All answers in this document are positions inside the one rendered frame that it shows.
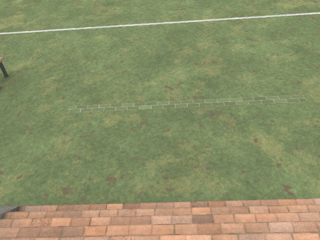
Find stairs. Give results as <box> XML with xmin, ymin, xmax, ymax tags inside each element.
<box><xmin>0</xmin><ymin>198</ymin><xmax>320</xmax><ymax>240</ymax></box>

